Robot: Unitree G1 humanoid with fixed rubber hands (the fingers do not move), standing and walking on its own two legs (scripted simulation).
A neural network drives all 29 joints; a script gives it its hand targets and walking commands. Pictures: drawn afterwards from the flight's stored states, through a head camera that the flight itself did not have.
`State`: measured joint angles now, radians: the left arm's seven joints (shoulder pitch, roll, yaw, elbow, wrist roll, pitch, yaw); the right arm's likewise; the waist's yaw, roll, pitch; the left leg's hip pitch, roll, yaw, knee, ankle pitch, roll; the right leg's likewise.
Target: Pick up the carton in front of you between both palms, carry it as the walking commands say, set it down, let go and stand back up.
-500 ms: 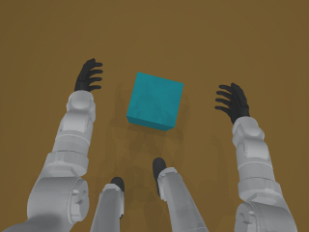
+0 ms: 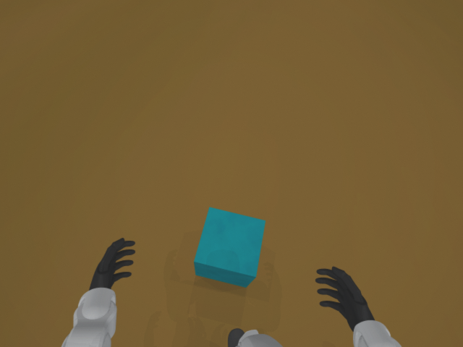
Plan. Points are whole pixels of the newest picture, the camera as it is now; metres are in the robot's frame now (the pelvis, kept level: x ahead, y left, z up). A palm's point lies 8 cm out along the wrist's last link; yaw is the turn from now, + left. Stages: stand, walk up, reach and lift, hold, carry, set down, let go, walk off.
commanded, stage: let go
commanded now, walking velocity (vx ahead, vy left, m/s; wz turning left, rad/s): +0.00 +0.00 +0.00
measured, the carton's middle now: (228, 249) +0.44 -0.09 -0.64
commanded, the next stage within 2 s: stand in 0.70 s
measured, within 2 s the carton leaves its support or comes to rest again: neither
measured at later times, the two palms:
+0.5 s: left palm out of the picture +0.17 +0.27 -0.05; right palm (342, 309) +0.18 -0.20 -0.05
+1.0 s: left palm out of the picture +0.13 +0.30 -0.06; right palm (377, 325) +0.15 -0.28 -0.09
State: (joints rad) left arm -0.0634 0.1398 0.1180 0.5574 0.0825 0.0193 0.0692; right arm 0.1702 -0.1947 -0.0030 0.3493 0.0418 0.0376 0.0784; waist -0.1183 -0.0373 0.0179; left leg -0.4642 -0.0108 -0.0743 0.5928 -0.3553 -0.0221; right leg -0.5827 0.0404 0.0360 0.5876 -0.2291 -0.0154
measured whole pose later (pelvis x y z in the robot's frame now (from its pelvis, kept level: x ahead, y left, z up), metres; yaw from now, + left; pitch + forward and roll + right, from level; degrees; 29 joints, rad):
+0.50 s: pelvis +0.01 +0.04 +0.01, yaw -1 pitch -3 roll -1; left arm 0.23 0.21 0.01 0.47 -0.02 0.07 -0.02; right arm 0.21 -0.23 -0.04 0.40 -0.02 0.17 0.04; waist 0.00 0.03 0.06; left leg -0.08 -0.03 -0.05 0.48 -0.35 0.03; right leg -0.19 0.02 0.06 0.46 -0.23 0.03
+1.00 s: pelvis +0.02 +0.00 +0.01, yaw +1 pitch +0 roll +0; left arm 0.20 0.33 0.06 0.74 0.05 0.01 0.01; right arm 0.24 -0.35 -0.04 0.66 -0.05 0.02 -0.01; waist 0.01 0.07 0.01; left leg -0.15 0.00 -0.09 0.52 -0.37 -0.02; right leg -0.27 0.03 0.01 0.54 -0.27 -0.02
